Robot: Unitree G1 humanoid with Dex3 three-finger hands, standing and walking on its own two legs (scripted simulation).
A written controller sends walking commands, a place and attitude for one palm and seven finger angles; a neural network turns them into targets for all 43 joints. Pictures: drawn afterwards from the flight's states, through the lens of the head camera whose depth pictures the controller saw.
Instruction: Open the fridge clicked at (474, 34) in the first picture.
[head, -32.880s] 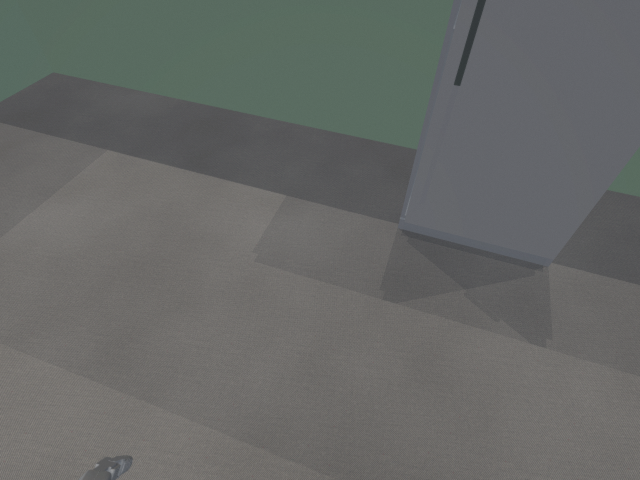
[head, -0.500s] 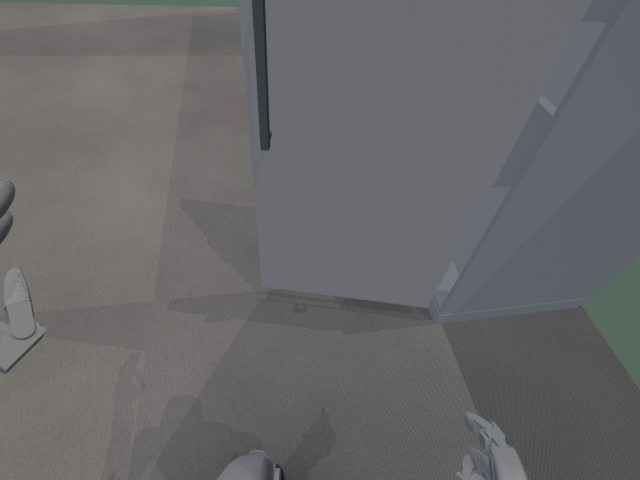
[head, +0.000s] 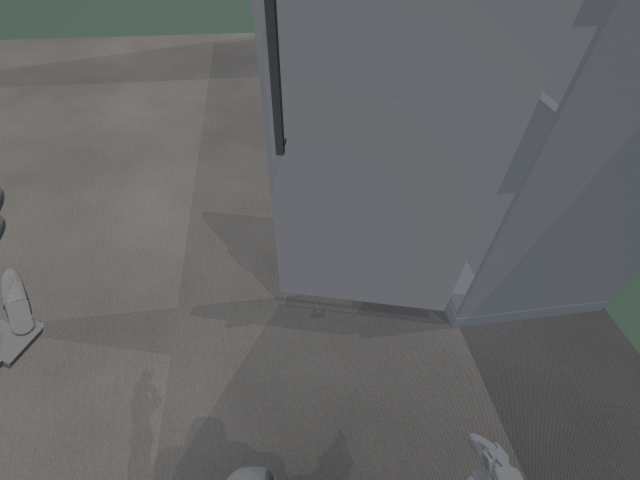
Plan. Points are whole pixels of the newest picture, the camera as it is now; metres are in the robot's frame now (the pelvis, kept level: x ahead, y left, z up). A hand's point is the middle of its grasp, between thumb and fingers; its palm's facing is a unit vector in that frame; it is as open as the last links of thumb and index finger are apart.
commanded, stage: stop stepping back and stand still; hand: left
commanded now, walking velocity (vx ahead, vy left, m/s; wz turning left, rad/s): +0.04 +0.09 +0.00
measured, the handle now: (277, 81) +0.83 +0.15 +0.12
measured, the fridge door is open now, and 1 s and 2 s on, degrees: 75 75 75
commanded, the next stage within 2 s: let the arm hang, fingers relaxed in 0.04 s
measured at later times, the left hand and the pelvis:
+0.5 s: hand out of the picture +0.05 +0.20 -0.17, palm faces +0.08 -0.98 -0.20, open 6.9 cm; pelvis +0.01 +0.01 +0.00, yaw +5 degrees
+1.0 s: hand out of the picture +0.05 +0.24 -0.16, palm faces +0.02 -0.97 -0.22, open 7.4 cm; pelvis +0.03 +0.05 +0.01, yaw +2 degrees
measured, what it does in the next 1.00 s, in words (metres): steps on the spot: left foot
